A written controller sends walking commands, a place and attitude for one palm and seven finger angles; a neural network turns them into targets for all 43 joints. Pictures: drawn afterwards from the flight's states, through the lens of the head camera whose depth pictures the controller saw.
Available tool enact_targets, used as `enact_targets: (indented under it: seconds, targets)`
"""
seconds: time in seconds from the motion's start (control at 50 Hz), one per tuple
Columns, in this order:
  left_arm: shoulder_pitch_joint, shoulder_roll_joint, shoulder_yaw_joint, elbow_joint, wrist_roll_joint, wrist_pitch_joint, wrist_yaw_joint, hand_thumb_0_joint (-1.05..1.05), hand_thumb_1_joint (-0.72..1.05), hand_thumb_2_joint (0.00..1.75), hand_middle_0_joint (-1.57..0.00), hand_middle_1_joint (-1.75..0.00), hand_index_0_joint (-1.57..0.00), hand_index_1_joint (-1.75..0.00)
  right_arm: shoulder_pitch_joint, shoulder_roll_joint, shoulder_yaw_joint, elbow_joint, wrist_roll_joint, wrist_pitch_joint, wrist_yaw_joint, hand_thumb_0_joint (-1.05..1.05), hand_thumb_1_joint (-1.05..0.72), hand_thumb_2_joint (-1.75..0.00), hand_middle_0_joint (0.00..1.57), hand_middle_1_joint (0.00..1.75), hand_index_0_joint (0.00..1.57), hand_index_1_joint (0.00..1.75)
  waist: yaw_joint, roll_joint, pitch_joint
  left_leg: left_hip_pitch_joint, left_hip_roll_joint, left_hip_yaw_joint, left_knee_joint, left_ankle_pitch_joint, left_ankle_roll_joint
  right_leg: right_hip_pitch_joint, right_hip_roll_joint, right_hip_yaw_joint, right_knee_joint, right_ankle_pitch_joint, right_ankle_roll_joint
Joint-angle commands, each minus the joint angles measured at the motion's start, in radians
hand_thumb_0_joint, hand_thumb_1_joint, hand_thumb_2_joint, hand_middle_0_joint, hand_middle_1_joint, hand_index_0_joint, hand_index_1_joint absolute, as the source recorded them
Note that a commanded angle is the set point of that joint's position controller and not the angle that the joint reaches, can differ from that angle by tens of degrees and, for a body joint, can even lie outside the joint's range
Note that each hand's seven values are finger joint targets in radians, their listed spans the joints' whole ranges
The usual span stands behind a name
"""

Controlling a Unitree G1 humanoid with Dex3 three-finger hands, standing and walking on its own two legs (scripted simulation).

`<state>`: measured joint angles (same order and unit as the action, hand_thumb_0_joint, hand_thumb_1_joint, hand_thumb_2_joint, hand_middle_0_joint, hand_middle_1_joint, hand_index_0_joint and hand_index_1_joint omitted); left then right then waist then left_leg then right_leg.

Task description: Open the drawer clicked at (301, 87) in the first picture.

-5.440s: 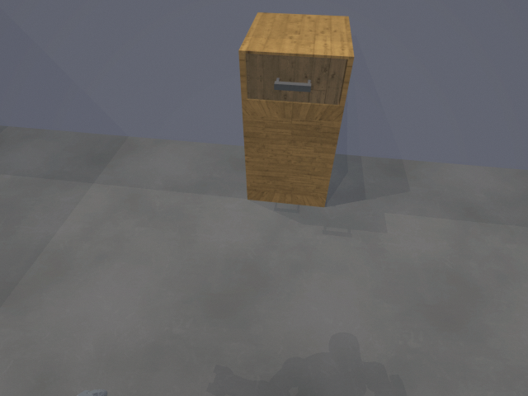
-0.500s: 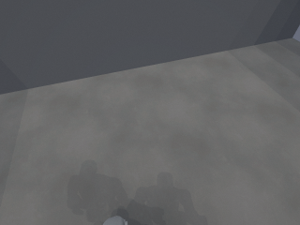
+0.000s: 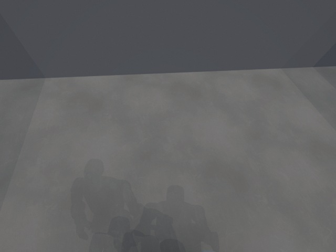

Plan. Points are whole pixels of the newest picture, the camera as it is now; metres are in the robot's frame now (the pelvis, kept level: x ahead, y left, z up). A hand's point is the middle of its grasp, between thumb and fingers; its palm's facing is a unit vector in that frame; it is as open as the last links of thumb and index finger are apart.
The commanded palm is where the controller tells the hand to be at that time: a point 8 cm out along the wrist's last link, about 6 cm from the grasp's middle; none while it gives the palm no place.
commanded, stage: turn to face it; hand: left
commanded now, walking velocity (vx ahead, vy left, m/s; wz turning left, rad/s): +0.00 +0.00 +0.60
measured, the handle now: out of the picture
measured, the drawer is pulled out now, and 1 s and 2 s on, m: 0.00 0.00 0.00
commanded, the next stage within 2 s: none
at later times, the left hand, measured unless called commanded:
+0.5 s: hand out of the picture +0.07 +0.16 -0.14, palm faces +0.30 -0.91 -0.29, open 7.4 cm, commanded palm none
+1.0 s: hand out of the picture -0.06 +0.21 -0.17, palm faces +0.62 -0.74 -0.27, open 7.4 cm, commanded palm none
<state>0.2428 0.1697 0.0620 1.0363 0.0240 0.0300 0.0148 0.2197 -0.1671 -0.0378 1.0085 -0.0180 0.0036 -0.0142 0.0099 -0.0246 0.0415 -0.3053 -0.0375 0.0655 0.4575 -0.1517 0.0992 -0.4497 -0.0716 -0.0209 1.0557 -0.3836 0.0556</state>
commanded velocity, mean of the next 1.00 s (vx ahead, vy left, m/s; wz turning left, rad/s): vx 0.00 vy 0.00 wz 0.60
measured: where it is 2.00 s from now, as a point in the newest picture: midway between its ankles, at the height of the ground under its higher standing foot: outside the picture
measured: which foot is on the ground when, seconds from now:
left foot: down 0.00-0.36, up 0.38-0.76, down 0.78-1.00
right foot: up 0.00-0.34, down 0.36-0.78, up 0.80-1.00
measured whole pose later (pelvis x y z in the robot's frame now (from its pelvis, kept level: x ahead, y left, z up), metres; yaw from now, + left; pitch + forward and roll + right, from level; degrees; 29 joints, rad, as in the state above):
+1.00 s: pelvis +0.03 -0.01 +0.00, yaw +37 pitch +0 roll -1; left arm 0.21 0.28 0.08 0.90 0.02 0.06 0.01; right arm 0.10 -0.24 -0.05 0.87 -0.02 0.02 0.01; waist 0.03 -0.03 0.10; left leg -0.26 -0.02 0.01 0.53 -0.28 0.04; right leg -0.49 -0.11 -0.03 1.09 -0.43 0.10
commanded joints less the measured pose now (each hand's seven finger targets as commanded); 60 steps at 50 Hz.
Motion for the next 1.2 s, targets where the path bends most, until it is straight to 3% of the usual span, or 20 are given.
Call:
enact_targets:
  seconds: [0.0,0.18,0.28,0.3,0.32,0.34,0.36,0.4,0.44,0.64,0.68,0.72,0.74,0.76,0.78,0.86,0.9,1.06,1.14,1.18]
  targets:
    - [0.023,0.079,0.029,-0.081,0.002,-0.002,0.010,0.00,0.90,0.90,-0.20,-0.30,-0.20,-0.30,0.025,-0.181,-0.055,-0.079,0.000,-0.007,0.001,0.00,-0.90,-0.90,0.20,0.30,0.20,0.30,-0.013,0.119,-0.061,0.029,0.256,-0.346,-0.238,-0.108,0.060,-0.048,-0.008,0.021,-0.011,0.039,0.020]
    - [-0.110,0.100,0.033,-0.193,-0.008,-0.005,0.013,0.00,0.90,0.90,-0.20,-0.30,-0.20,-0.30,0.072,-0.220,-0.086,-0.108,-0.010,0.011,0.005,0.00,-0.90,-0.90,0.20,0.30,0.20,0.30,-0.051,0.155,-0.098,0.093,0.243,-0.509,-0.171,0.008,0.091,-0.011,0.044,0.047,-0.205,-0.049,0.014]
    - [-0.016,0.122,0.032,-0.201,-0.020,-0.013,0.021,0.00,0.90,0.90,-0.20,-0.30,-0.20,-0.30,0.020,-0.230,-0.097,-0.145,-0.006,0.023,0.013,0.00,-0.90,-0.90,0.20,0.30,0.20,0.30,-0.003,0.148,-0.130,-0.009,0.167,-0.505,-0.105,0.073,0.026,0.259,0.083,0.023,-0.556,0.055,-0.011]
    - [0.027,0.150,0.038,-0.196,-0.017,-0.020,0.025,0.00,0.90,0.90,-0.20,-0.30,-0.20,-0.30,0.007,-0.207,-0.096,-0.153,0.002,0.025,0.018,0.00,-0.90,-0.90,0.20,0.30,0.20,0.30,0.018,0.106,-0.146,-0.102,0.122,-0.456,-0.044,-0.002,-0.026,0.399,0.035,0.051,-0.717,0.128,-0.029]
    - [0.042,0.237,0.054,-0.203,-0.003,-0.029,0.032,0.00,0.90,0.90,-0.20,-0.30,-0.20,-0.30,0.021,-0.142,-0.088,-0.168,0.013,0.026,0.024,0.00,-0.90,-0.90,0.20,0.30,0.20,0.30,0.021,-0.137,-0.131,-0.309,0.006,-0.291,0.178,-0.235,-0.106,0.526,-0.213,0.292,-0.853,0.029,-0.108]
    - [-0.026,0.301,0.053,-0.235,0.005,-0.027,0.033,0.00,0.90,0.90,-0.20,-0.30,-0.20,-0.30,0.035,-0.135,-0.086,-0.191,0.001,0.025,0.021,0.00,-0.90,-0.90,0.20,0.30,0.20,0.30,0.003,-0.252,-0.084,-0.399,-0.063,-0.132,0.439,-0.401,-0.153,0.419,-0.441,0.445,-0.864,0.112,-0.210]
    - [-0.075,0.264,0.048,-0.254,-0.004,-0.028,0.035,0.00,0.90,0.90,-0.20,-0.30,-0.20,-0.30,0.015,-0.178,-0.093,-0.185,-0.010,0.032,0.024,0.00,-0.90,-0.90,0.20,0.30,0.20,0.30,-0.013,-0.147,-0.071,-0.339,-0.002,-0.147,0.596,-0.372,-0.140,0.314,-0.404,0.339,-0.830,0.205,-0.219]
    - [-0.142,0.193,0.024,-0.256,-0.007,-0.039,0.026,0.00,0.90,0.90,-0.20,-0.30,-0.20,-0.30,0.020,-0.156,-0.088,-0.153,-0.008,0.046,0.036,0.00,-0.90,-0.90,0.20,0.30,0.20,0.30,-0.055,-0.127,0.005,-0.331,0.044,-0.115,0.734,-0.265,-0.157,0.251,-0.275,0.157,-0.765,0.392,-0.174]
    - [-0.115,0.166,0.014,-0.246,-0.005,-0.046,0.024,0.00,0.90,0.90,-0.20,-0.30,-0.20,-0.30,0.024,-0.145,-0.081,-0.149,-0.004,0.050,0.042,0.00,-0.90,-0.90,0.20,0.30,0.20,0.30,-0.055,-0.126,0.016,-0.334,0.056,-0.082,0.763,-0.208,-0.172,0.282,-0.234,0.049,-0.714,0.588,-0.152]
    - [0.071,0.249,0.030,-0.186,0.008,-0.029,0.021,0.00,0.90,0.90,-0.20,-0.30,-0.20,-0.30,-0.186,-0.140,-0.041,-0.196,0.003,0.049,0.051,0.00,-0.90,-0.90,0.20,0.30,0.20,0.30,0.043,-0.222,-0.028,-0.195,0.064,0.043,0.374,-0.269,-0.167,0.427,-0.263,-0.065,-0.613,0.777,-0.149]
    - [0.066,0.273,0.041,-0.188,0.008,-0.025,0.019,0.00,0.90,0.90,-0.20,-0.30,-0.20,-0.30,-0.169,-0.147,-0.038,-0.201,0.006,0.040,0.049,0.00,-0.90,-0.90,0.20,0.30,0.20,0.30,0.037,-0.225,-0.055,-0.108,0.047,0.074,0.259,-0.252,-0.148,0.423,-0.274,-0.085,-0.562,0.802,-0.141]
    - [0.053,0.283,0.045,-0.185,-0.002,-0.026,0.013,0.00,0.90,0.90,-0.20,-0.30,-0.20,-0.30,-0.074,-0.185,-0.049,-0.185,0.000,0.028,0.043,0.00,-0.90,-0.90,0.20,0.30,0.20,0.30,-0.020,-0.176,-0.123,0.069,0.022,0.091,0.038,-0.093,-0.124,0.394,-0.255,-0.147,-0.392,0.810,-0.089]
    - [0.042,0.263,0.042,-0.198,-0.011,-0.026,0.009,0.00,0.90,0.90,-0.20,-0.30,-0.20,-0.30,0.017,-0.259,-0.069,-0.166,-0.005,0.018,0.041,0.00,-0.90,-0.90,0.20,0.30,0.20,0.30,-0.072,-0.034,-0.199,0.320,0.128,-0.018,-0.041,0.168,-0.080,0.218,-0.225,-0.173,-0.174,0.634,-0.038]
    - [0.035,0.187,0.024,-0.245,-0.019,-0.029,-0.003,0.00,0.90,0.90,-0.20,-0.30,-0.20,-0.30,0.101,-0.388,-0.103,-0.158,-0.003,0.010,0.034,0.00,-0.90,-0.90,0.20,0.30,0.20,0.30,-0.112,0.321,-0.262,0.538,0.445,-0.421,-0.001,0.714,0.089,-0.133,-0.070,-0.160,0.077,-0.195,0.042]
    - [-0.038,0.193,0.016,-0.268,-0.010,-0.014,0.008,0.00,0.90,0.90,-0.20,-0.30,-0.20,-0.30,0.158,-0.402,-0.104,-0.125,0.015,0.014,0.027,0.00,-0.90,-0.90,0.20,0.30,0.20,0.30,-0.132,0.256,-0.280,0.493,0.494,-0.421,0.006,0.846,0.158,-0.166,-0.068,-0.032,0.171,-0.291,0.034]
    - [-0.055,0.181,0.028,-0.221,-0.010,-0.005,0.001,0.00,0.90,0.90,-0.20,-0.30,-0.20,-0.30,-0.064,-0.278,-0.067,-0.179,0.000,0.006,0.007,0.00,-0.90,-0.90,0.20,0.30,0.20,0.30,-0.037,0.173,-0.079,0.195,0.303,-0.243,-0.045,0.543,0.068,-0.112,-0.071,0.008,0.142,-0.093,0.046]
    - [-0.017,0.175,0.026,-0.211,-0.009,0.004,-0.002,0.00,0.90,0.90,-0.20,-0.30,-0.20,-0.30,-0.094,-0.276,-0.066,-0.193,0.000,0.004,0.011,0.00,-0.90,-0.90,0.20,0.30,0.20,0.30,-0.015,0.157,-0.074,0.141,0.267,-0.227,-0.077,0.426,0.057,-0.065,-0.052,0.003,0.078,-0.041,0.049]
    - [-0.107,0.164,0.021,-0.272,-0.011,-0.003,0.002,0.00,0.90,0.90,-0.20,-0.30,-0.20,-0.30,-0.041,-0.279,-0.083,-0.187,-0.005,0.012,0.017,0.00,-0.90,-0.90,0.20,0.30,0.20,0.30,-0.043,0.171,-0.079,0.151,0.246,-0.358,-0.071,0.346,0.077,-0.029,0.006,0.011,-0.153,-0.044,0.047]
    - [-0.060,0.164,0.017,-0.277,-0.018,-0.018,0.006,0.00,0.90,0.90,-0.20,-0.30,-0.20,-0.30,-0.066,-0.280,-0.089,-0.198,-0.005,0.018,0.016,0.00,-0.90,-0.90,0.20,0.30,0.20,0.30,-0.015,0.181,-0.101,0.099,0.219,-0.413,0.005,0.423,0.058,0.137,0.055,-0.005,-0.392,0.012,0.030]
    - [0.016,0.197,0.026,-0.263,-0.016,-0.037,0.011,0.00,0.90,0.90,-0.20,-0.30,-0.20,-0.30,-0.073,-0.248,-0.087,-0.203,0.007,0.017,0.019,0.00,-0.90,-0.90,0.20,0.30,0.20,0.30,0.027,0.103,-0.134,-0.011,0.149,-0.374,0.116,0.262,-0.018,0.347,0.006,0.020,-0.663,0.217,0.018]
